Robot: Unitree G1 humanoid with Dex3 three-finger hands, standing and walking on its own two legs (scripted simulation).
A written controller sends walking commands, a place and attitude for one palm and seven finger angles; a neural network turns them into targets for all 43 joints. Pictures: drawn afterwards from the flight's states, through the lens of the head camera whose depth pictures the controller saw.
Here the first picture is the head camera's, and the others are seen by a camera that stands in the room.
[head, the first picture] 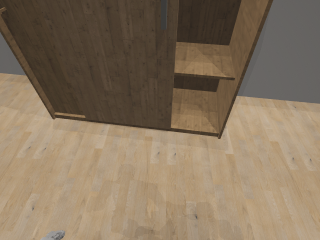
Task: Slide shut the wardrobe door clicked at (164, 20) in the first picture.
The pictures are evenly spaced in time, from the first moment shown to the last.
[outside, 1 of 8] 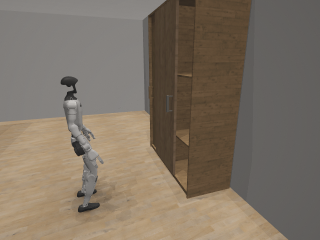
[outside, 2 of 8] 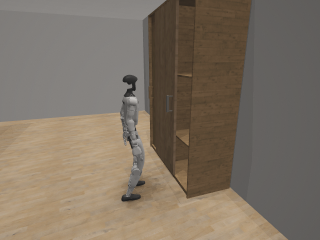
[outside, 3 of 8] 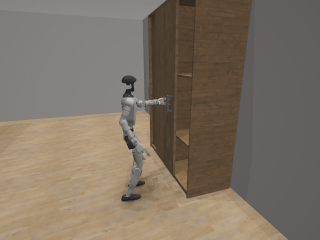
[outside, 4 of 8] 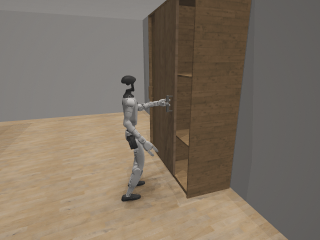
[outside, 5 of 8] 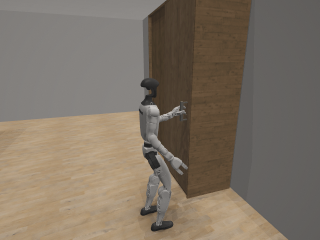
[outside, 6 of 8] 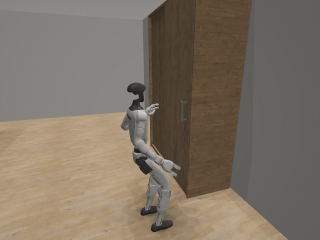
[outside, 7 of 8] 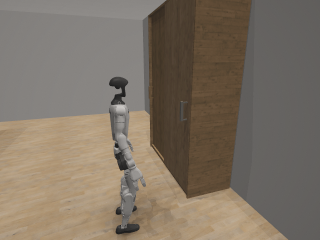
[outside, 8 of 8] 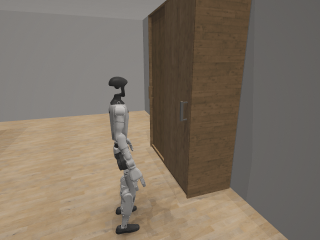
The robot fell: no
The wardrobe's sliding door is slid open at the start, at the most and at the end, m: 0.38 0.38 0.00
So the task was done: yes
